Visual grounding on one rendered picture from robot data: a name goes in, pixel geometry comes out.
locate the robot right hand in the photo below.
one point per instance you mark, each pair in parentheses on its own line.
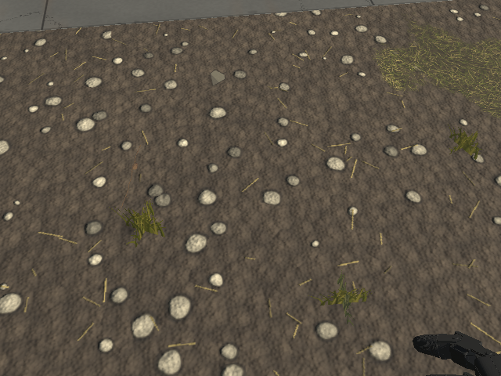
(462,349)

